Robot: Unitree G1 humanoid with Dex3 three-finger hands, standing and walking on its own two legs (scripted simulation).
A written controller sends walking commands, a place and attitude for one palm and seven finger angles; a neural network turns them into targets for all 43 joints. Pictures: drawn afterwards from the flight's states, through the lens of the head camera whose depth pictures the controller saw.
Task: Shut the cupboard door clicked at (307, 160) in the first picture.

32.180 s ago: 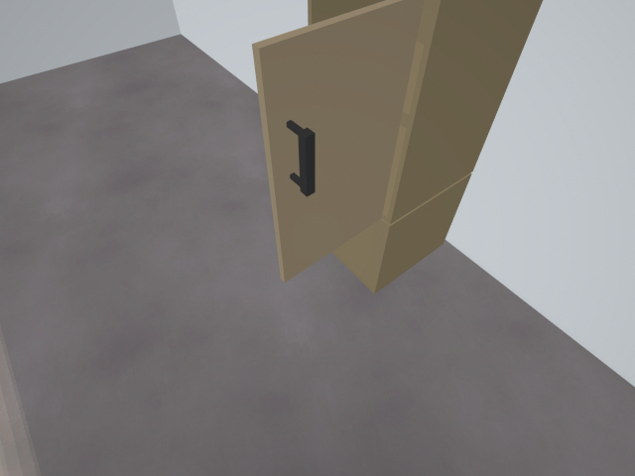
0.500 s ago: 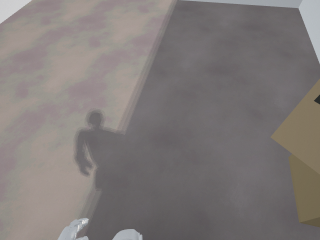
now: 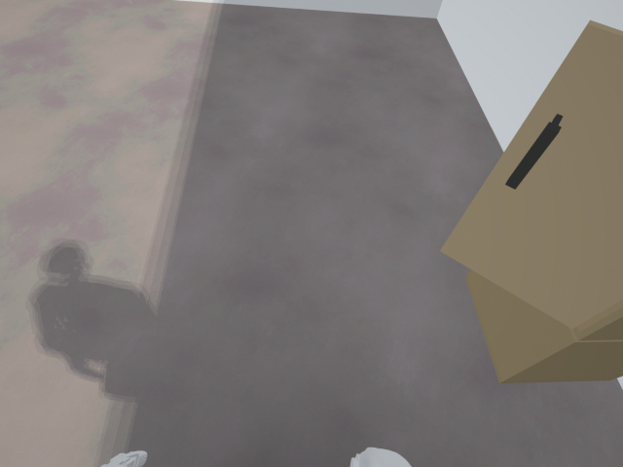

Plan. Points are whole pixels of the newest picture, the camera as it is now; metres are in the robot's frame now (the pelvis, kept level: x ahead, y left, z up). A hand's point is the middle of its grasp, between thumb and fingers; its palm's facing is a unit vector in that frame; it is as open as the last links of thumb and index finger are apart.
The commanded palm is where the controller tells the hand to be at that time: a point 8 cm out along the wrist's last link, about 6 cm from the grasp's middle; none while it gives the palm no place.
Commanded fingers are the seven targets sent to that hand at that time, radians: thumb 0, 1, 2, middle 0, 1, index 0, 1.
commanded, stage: turn to face it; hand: left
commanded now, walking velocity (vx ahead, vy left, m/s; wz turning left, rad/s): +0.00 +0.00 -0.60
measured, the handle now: (534, 152) +0.63 -0.35 +0.04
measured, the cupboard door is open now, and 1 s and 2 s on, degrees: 51 51 51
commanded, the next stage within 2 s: take the last steps up to it in 0.84 s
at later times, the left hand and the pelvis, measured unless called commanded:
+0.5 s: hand (215, 451) +0.15 +0.14 -0.17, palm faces -0.27 -0.94 -0.22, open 7.4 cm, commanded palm none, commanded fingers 0.00 0.90 0.90 -0.20 -0.30 -0.20 -0.30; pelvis +0.02 -0.03 -0.01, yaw -17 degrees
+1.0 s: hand (254, 419) +0.20 +0.09 -0.16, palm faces -0.47 -0.85 -0.26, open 7.4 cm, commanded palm none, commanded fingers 0.00 0.90 0.90 -0.20 -0.30 -0.20 -0.30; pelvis +0.02 -0.04 -0.01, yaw -28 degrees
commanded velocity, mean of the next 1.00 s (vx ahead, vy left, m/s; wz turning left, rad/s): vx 0.02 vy -0.01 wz -0.43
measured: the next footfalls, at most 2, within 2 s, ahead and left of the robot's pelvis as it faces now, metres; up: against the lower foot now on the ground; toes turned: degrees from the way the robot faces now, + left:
right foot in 0.18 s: +0.03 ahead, -0.16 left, +0.00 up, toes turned -12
left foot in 0.56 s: +0.13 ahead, +0.08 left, +0.00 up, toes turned -15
